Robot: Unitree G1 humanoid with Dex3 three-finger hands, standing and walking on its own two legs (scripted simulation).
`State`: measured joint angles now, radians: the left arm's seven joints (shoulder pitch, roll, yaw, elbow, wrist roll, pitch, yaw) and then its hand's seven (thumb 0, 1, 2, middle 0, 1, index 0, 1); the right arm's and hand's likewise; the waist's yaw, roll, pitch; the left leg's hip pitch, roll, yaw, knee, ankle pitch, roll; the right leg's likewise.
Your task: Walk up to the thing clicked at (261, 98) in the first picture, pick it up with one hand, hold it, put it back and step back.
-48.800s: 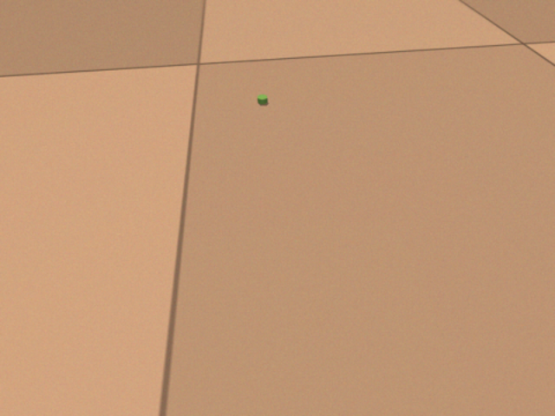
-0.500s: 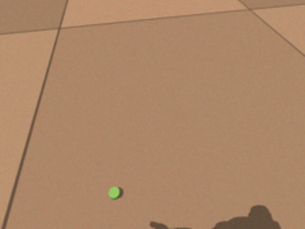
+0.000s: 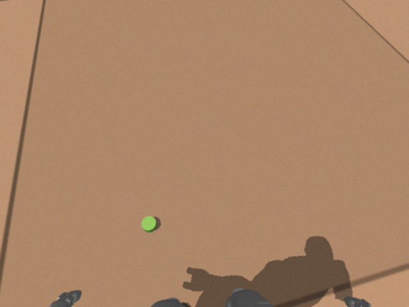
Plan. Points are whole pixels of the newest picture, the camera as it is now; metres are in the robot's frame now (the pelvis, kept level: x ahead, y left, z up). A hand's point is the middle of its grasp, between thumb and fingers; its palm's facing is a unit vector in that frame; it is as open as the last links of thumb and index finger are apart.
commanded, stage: step back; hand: left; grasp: from above
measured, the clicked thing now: (149, 224) +0.50 +0.25 -0.75
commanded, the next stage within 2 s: none
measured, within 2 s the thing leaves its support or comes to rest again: neither
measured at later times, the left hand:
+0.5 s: hand out of the picture +0.01 +0.26 -0.15, palm faces +0.02 -0.93 -0.36, open 7.4 cm
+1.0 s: hand out of the picture -0.22 +0.22 -0.14, palm faces -0.04 -0.91 -0.40, open 7.4 cm
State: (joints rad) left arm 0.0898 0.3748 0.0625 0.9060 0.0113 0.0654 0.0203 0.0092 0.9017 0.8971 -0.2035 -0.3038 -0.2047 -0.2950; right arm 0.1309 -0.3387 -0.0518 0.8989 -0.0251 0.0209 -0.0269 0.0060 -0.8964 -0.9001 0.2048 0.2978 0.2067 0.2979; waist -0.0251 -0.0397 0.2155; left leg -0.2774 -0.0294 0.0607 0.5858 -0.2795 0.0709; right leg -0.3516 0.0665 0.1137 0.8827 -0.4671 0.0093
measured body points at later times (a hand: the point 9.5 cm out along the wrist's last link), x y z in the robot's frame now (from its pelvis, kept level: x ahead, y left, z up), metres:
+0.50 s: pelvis -0.13 +0.00 -0.01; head -0.07 +0.02 +0.43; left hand +0.01 +0.31 -0.13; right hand -0.03 -0.32 -0.12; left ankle -0.14 +0.12 -0.73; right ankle -0.02 -0.12 -0.73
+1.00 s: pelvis -0.29 -0.05 +0.00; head -0.25 -0.07 +0.44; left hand -0.22 +0.27 -0.11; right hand -0.18 -0.37 -0.12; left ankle -0.23 +0.11 -0.67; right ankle -0.28 -0.16 -0.73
